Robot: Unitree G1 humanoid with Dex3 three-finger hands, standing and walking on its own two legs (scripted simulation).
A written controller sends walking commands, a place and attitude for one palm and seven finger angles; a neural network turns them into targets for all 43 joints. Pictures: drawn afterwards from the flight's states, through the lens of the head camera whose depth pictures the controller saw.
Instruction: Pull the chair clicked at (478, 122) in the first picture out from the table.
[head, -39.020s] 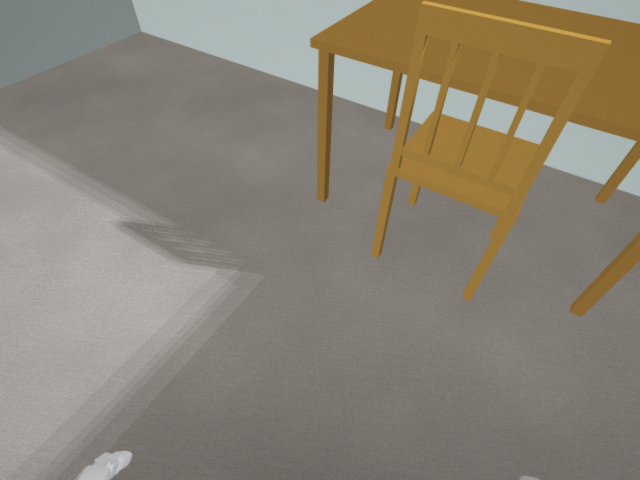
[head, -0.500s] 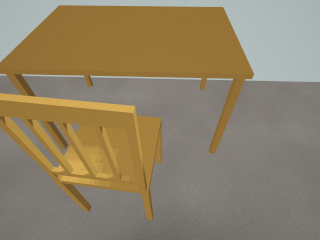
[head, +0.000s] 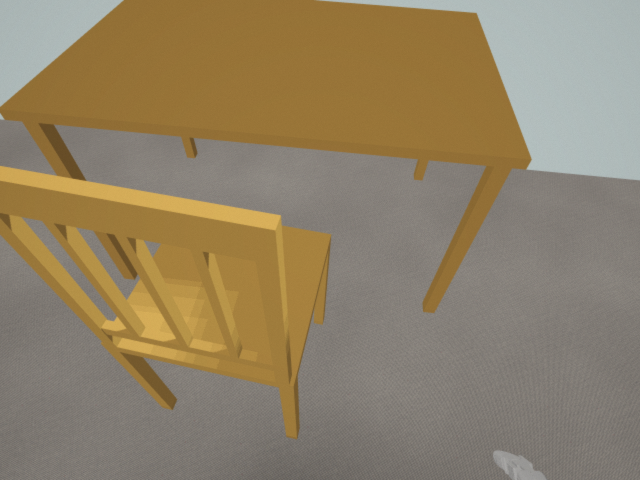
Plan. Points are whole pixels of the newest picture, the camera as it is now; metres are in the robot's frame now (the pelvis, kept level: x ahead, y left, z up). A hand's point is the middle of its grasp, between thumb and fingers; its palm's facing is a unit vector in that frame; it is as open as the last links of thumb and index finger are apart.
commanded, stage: look again from close up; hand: left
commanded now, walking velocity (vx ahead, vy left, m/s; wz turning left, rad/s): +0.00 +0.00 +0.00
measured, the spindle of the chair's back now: (162, 297) +0.37 +0.28 -0.06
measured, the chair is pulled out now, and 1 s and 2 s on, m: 0.29 0.29 0.29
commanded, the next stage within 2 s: shuffle to correct the standing spot in 0.52 s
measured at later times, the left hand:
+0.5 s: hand out of the picture +0.05 +0.21 -0.17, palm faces -0.05 -0.96 -0.27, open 7.3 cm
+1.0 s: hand out of the picture +0.01 +0.20 -0.18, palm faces -0.07 -0.96 -0.26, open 7.3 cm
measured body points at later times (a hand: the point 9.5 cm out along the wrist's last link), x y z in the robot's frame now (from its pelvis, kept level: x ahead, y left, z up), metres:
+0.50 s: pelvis +0.01 +0.00 +0.01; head +0.04 +0.01 +0.45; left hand +0.05 +0.26 -0.15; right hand +0.06 -0.26 -0.14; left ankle +0.05 +0.07 -0.74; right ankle -0.07 -0.11 -0.74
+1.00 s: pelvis -0.04 +0.00 +0.00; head +0.01 +0.00 +0.44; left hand +0.02 +0.25 -0.16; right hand +0.03 -0.25 -0.15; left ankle +0.05 +0.07 -0.74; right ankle -0.07 -0.11 -0.74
